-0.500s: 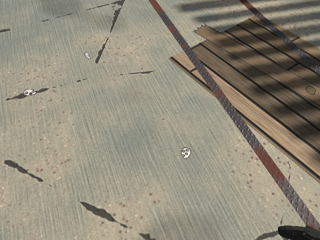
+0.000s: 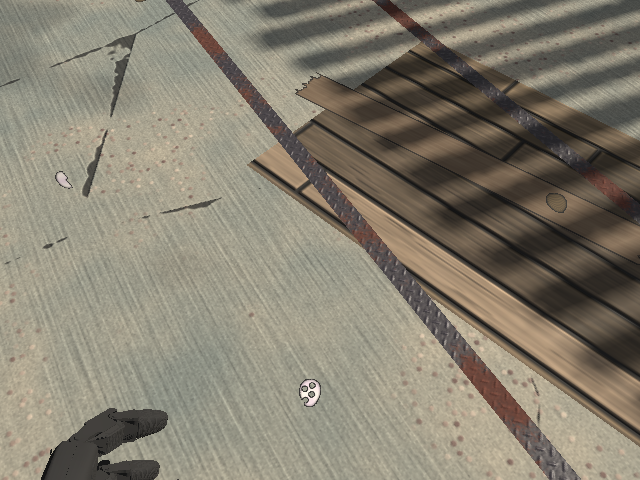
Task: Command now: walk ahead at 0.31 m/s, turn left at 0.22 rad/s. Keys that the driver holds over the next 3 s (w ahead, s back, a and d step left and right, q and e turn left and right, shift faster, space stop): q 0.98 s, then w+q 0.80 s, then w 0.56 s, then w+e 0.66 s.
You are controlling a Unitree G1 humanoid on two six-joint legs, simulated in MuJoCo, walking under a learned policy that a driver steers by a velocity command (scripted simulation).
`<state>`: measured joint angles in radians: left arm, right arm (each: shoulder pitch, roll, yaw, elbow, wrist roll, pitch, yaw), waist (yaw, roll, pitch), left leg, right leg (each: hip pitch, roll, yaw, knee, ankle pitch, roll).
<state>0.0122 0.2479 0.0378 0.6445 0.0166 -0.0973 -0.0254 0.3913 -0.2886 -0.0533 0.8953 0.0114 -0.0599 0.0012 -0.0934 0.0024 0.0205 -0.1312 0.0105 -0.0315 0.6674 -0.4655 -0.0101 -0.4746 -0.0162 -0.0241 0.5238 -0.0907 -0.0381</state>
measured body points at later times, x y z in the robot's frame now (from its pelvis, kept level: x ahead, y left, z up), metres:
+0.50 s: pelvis +0.10 +0.03 +0.00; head +0.14 +0.06 +0.45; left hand +0.16 +0.34 -0.12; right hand +0.34 -0.20 -0.08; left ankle +0.12 +0.13 -0.73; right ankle +0.09 -0.12 -0.69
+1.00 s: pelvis +0.13 +0.00 +0.01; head +0.16 +0.00 +0.46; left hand +0.09 +0.32 -0.08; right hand +0.43 -0.15 -0.08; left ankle +0.07 +0.11 -0.67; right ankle +0.20 -0.09 -0.73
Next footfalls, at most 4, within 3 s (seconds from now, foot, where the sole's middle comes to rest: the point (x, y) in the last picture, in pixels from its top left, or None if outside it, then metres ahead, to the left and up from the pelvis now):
0.44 left None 0.16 0.15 -0.76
0.90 right None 0.23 -0.07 -0.76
1.34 left None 0.09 0.18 -0.76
1.80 right None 0.46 0.34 -0.76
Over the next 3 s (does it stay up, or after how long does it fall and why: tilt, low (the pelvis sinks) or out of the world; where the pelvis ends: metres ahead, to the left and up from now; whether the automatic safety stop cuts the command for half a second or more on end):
stays up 0.57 0.82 0.01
